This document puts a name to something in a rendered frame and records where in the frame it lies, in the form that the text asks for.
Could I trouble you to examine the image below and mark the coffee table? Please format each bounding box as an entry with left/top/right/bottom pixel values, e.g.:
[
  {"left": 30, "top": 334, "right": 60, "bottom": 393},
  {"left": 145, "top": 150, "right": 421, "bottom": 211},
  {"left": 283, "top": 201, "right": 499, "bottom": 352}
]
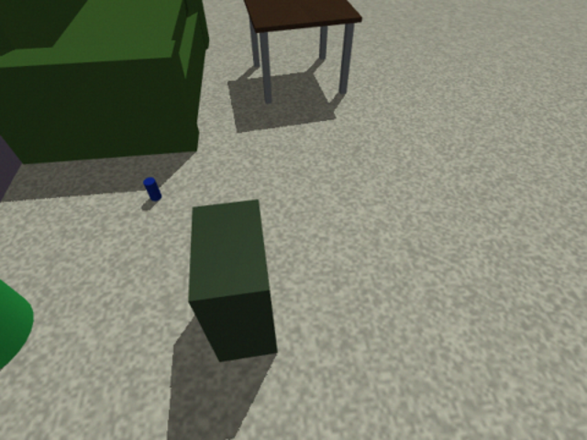
[{"left": 244, "top": 0, "right": 362, "bottom": 104}]

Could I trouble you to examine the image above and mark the sofa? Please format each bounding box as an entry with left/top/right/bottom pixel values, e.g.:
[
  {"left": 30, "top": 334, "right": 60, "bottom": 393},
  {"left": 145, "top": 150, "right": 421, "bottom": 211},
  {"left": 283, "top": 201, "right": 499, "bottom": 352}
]
[{"left": 0, "top": 0, "right": 209, "bottom": 164}]

